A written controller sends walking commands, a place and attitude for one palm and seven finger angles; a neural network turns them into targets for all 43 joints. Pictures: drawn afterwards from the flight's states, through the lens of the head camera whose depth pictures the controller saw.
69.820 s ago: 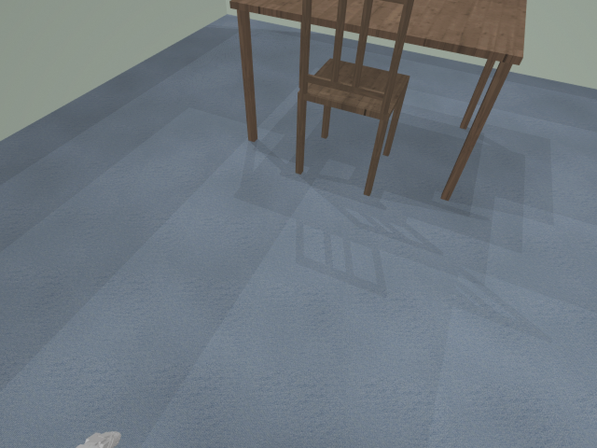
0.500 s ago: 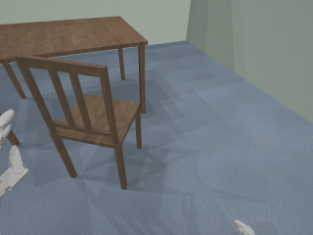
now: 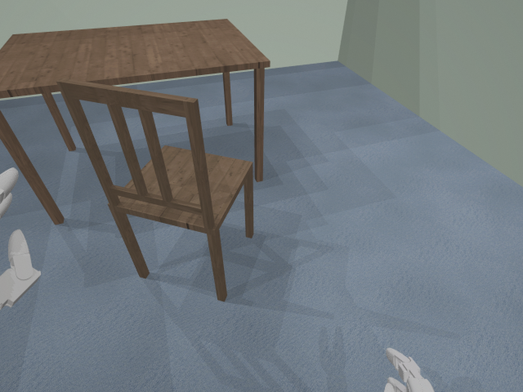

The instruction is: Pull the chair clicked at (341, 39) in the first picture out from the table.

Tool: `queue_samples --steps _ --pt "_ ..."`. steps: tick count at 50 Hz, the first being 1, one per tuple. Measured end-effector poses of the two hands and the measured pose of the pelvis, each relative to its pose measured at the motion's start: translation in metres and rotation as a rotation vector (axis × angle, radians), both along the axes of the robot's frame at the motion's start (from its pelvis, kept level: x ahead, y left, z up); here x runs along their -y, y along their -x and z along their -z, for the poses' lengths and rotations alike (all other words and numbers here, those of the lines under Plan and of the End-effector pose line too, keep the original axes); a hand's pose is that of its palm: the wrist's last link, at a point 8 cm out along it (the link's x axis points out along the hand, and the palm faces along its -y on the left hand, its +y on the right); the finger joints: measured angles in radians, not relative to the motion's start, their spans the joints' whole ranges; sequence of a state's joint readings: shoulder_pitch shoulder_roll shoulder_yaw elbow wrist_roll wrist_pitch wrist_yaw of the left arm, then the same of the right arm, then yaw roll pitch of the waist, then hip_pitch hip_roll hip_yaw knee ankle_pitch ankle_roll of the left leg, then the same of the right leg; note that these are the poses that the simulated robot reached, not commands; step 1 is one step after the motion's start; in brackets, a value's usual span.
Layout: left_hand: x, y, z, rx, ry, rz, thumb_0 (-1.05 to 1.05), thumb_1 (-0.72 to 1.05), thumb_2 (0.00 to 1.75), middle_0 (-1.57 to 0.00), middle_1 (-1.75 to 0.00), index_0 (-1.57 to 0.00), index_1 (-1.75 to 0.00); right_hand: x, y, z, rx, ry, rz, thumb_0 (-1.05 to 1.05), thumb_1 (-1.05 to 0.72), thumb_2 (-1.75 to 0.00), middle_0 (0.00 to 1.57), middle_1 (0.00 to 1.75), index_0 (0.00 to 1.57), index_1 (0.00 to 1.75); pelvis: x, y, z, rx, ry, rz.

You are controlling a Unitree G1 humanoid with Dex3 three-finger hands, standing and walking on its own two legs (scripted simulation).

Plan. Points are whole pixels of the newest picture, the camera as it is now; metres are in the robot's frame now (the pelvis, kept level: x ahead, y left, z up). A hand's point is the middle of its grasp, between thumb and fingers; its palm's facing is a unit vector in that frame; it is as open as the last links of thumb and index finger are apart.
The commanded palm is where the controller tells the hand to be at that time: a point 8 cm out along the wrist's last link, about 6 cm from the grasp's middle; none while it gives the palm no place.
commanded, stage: let the arm hang, fingers relaxed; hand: left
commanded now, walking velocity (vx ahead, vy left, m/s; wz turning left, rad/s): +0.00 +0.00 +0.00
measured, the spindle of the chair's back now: (129, 153) +0.77 +0.43 -0.06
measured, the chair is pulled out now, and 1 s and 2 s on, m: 0.49 0.49 0.49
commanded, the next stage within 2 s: look to check the result in 1.16 s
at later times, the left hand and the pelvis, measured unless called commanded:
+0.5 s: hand out of the picture +0.01 +0.19 -0.16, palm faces +0.09 -0.98 -0.20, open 6.9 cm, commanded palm none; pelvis -0.03 +0.00 +0.01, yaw +3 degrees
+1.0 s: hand out of the picture +0.04 +0.23 -0.15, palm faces +0.04 -0.97 -0.25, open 7.4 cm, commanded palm none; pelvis -0.01 +0.03 +0.02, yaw +1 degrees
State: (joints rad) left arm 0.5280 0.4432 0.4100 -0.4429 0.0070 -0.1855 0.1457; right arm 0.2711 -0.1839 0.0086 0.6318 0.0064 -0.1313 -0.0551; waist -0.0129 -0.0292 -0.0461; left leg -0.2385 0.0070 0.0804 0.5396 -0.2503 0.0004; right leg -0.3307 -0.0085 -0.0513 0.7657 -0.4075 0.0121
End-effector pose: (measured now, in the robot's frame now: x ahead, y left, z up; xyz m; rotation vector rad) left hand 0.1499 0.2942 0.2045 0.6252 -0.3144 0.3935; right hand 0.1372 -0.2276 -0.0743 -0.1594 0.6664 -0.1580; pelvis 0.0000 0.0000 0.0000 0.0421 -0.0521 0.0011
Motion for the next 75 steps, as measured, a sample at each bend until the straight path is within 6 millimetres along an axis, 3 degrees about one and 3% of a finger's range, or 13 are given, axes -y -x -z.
queue_samples --steps 3,5,10,14,17,18,26,31,37,45,56,65,75 --pt "0.004 0.003 0.001 -0.012 -0.021 -0.036 0.01 0.88 0.90 -0.21 -0.30 -0.22 -0.30 0.000 0.000 0.015 -0.045 -0.025 -0.020 0.01 -0.91 -0.90 0.21 0.30 0.20 0.30 0.008 0.002 0.005 -0.011 0.012 0.004" --pt "0.001 -0.005 0.024 -0.125 0.006 -0.044 0.01 0.89 0.90 -0.21 -0.30 -0.21 -0.30 0.004 0.002 0.026 -0.114 -0.034 -0.070 0.01 -0.91 -0.90 0.21 0.30 0.20 0.30 0.010 0.004 0.003 -0.026 0.016 -0.025" --pt "0.005 -0.003 0.168 -0.687 0.323 -0.145 0.00 0.90 0.90 -0.20 -0.30 -0.20 -0.30 0.017 0.018 0.043 -0.263 -0.046 -0.072 0.01 -0.91 -0.90 0.21 0.30 0.20 0.30 0.009 0.010 -0.002 -0.030 -0.007 -0.055" --pt "0.051 0.050 0.275 -1.106 0.539 -0.144 0.01 0.90 0.90 -0.19 -0.30 -0.20 -0.30 0.023 0.047 0.045 -0.347 -0.028 -0.017 0.01 -0.91 -0.90 0.20 0.30 0.20 0.30 0.008 0.016 -0.002 -0.009 0.000 -0.047" --pt "0.086 0.098 0.327 -1.329 0.681 -0.120 0.01 0.91 0.90 -0.20 -0.30 -0.20 -0.30 0.025 0.079 0.048 -0.436 0.010 0.013 0.00 -0.91 -0.90 0.20 0.30 0.20 0.30 0.006 0.021 0.002 -0.009 0.036 -0.046" --pt "0.085 0.106 0.332 -1.324 0.732 -0.168 -0.01 0.95 0.90 -0.20 -0.30 -0.21 -0.30 0.024 0.091 0.047 -0.483 0.023 0.012 0.00 -0.91 -0.90 0.20 0.30 0.20 0.30 0.007 0.024 0.001 -0.009 0.039 -0.050" --pt "0.051 0.160 0.333 -1.471 0.710 -0.295 -0.03 0.98 0.90 -0.21 -0.30 -0.21 -0.30 0.010 0.162 0.052 -0.728 0.012 0.024 0.00 -0.91 -0.90 0.20 0.30 0.20 0.30 0.001 0.027 -0.009 -0.032 0.048 -0.051" --pt "0.029 0.178 0.324 -1.525 0.672 -0.367 -0.01 0.94 0.90 -0.20 -0.30 -0.21 -0.30 -0.004 0.178 0.059 -0.765 -0.032 0.045 0.00 -0.91 -0.90 0.20 0.30 0.20 0.30 -0.006 0.024 -0.012 -0.027 0.046 -0.044" --pt "0.016 0.172 0.321 -1.538 0.652 -0.382 0.00 0.91 0.90 -0.20 -0.30 -0.20 -0.30 -0.018 0.184 0.061 -0.786 -0.051 0.050 0.00 -0.91 -0.90 0.20 0.30 0.20 0.30 -0.015 0.022 -0.013 -0.033 0.044 -0.035" --pt "0.014 0.141 0.322 -1.508 0.653 -0.330 0.00 0.91 0.90 -0.20 -0.30 -0.20 -0.30 -0.021 0.166 0.060 -0.763 -0.037 0.052 0.00 -0.91 -0.90 0.20 0.30 0.20 0.30 -0.025 0.014 -0.014 -0.036 0.037 -0.028" --pt "0.015 0.100 0.321 -1.463 0.635 -0.269 0.00 0.90 0.90 -0.20 -0.30 -0.21 -0.30 -0.009 0.107 0.052 -0.647 0.010 0.040 0.00 -0.91 -0.90 0.20 0.30 0.20 0.30 -0.028 0.003 -0.016 -0.027 0.035 -0.020" --pt "0.004 0.087 0.314 -1.454 0.602 -0.285 0.00 0.90 0.90 -0.20 -0.30 -0.21 -0.30 0.004 0.075 0.047 -0.606 0.037 0.024 0.00 -0.91 -0.90 0.20 0.30 0.20 0.30 -0.026 -0.005 -0.018 -0.028 0.036 -0.020" --pt "-0.007 0.078 0.308 -1.449 0.568 -0.310 0.00 0.90 0.90 -0.20 -0.30 -0.21 -0.30 0.020 0.064 0.044 -0.610 0.063 0.025 0.00 -0.91 -0.90 0.20 0.30 0.20 0.30 -0.022 -0.013 -0.019 -0.027 0.037 -0.020"
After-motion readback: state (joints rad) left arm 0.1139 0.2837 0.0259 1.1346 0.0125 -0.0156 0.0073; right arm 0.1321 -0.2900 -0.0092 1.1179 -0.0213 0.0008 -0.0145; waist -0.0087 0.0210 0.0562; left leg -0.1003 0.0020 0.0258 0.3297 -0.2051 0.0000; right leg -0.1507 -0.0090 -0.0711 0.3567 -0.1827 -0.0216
